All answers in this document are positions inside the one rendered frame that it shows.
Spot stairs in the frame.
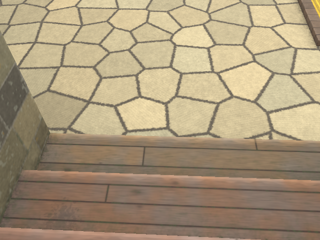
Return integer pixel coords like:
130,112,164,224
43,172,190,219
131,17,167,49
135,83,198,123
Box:
0,133,320,240

